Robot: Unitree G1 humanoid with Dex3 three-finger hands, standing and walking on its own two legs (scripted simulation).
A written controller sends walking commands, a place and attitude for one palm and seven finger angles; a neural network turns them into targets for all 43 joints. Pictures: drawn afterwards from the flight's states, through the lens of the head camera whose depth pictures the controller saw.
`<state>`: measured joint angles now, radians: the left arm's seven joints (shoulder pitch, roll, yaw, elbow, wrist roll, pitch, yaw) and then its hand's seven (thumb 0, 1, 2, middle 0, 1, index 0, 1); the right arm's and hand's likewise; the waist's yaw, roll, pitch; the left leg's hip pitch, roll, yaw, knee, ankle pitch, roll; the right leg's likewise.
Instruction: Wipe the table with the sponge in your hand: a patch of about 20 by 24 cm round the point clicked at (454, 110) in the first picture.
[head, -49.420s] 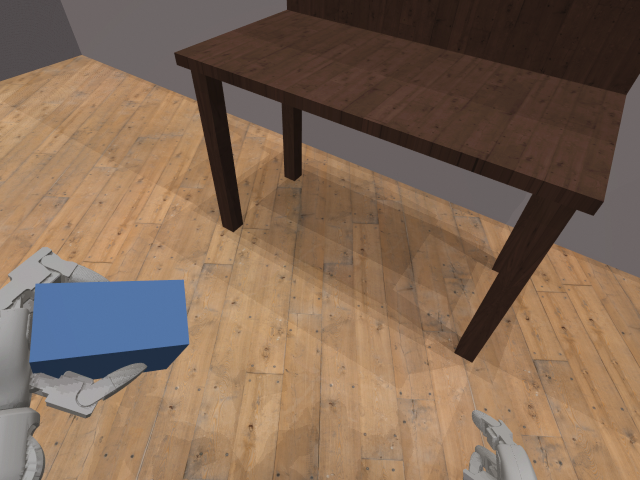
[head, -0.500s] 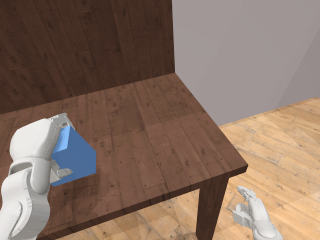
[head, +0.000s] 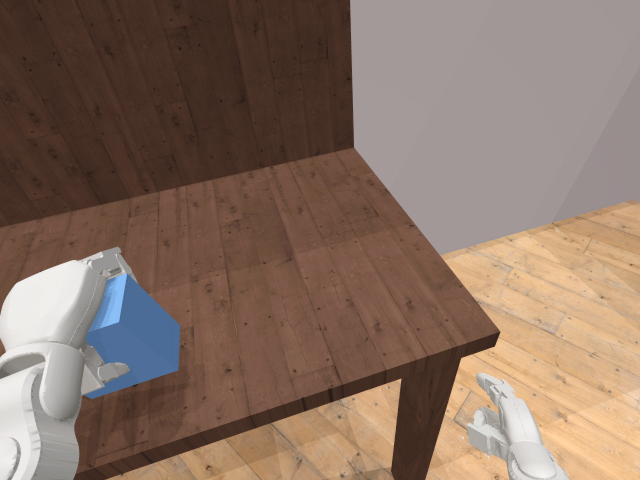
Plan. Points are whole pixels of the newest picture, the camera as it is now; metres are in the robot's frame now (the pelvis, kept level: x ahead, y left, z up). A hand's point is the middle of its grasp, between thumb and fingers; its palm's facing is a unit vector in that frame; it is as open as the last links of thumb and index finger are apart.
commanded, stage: bring the sponge back beside the body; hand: left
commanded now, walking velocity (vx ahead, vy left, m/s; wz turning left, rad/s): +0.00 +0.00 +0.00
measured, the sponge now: (118, 346) +0.20 +0.28 +0.11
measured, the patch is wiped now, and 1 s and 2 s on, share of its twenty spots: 1.00 1.00 1.00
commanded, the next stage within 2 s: step back with the hand held close in 0.46 s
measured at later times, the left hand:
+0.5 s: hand (92, 328) +0.19 +0.28 +0.16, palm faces +0.21 -0.15 -0.97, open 10.3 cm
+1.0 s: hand (98, 297) +0.20 +0.26 +0.20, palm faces +0.41 -0.81 -0.41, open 10.3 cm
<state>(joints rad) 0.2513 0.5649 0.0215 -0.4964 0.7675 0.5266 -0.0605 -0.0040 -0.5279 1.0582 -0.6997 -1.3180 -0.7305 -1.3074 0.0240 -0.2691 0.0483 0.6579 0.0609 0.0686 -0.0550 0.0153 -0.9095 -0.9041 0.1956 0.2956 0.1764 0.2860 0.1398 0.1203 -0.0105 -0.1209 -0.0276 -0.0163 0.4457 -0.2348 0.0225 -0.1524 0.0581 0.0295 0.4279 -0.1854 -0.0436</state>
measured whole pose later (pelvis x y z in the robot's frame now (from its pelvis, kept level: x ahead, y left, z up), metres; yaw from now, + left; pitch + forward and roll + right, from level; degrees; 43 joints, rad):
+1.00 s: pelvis -0.01 +0.02 -0.01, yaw +1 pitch +2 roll -1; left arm 0.44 0.46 0.42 -0.60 -0.08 -0.08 0.13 -0.01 -0.53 1.06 -0.70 -1.32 -0.73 -1.31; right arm 0.28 -0.25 0.00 0.59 0.03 0.02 -0.08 0.02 -0.91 -0.90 0.20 0.30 0.20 0.30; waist -0.02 0.01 -0.06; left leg -0.37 -0.04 -0.03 0.62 -0.29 0.04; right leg -0.37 0.05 0.01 0.56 -0.22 -0.01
